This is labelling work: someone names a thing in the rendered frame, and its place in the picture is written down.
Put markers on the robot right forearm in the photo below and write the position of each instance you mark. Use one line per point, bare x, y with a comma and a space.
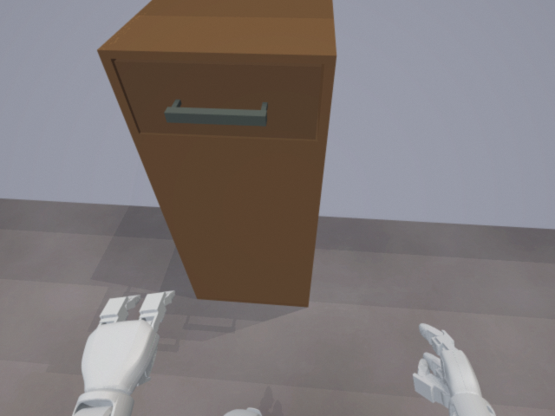
469, 404

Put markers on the robot left hand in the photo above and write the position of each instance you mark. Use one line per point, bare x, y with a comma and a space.
120, 354

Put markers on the robot right hand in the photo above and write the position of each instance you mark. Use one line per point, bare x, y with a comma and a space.
453, 373

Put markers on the robot left forearm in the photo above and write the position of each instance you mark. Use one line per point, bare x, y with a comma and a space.
104, 402

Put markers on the cabinet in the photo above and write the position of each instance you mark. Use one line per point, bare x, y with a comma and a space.
242, 211

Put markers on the handle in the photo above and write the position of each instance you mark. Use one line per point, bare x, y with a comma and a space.
217, 116

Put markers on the drawer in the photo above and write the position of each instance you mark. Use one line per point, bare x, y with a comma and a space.
291, 90

